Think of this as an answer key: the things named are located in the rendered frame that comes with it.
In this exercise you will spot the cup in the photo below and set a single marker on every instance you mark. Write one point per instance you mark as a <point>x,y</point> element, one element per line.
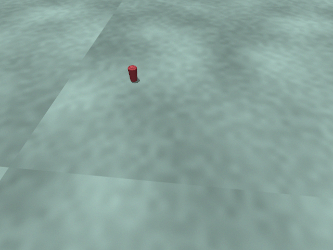
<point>133,72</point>

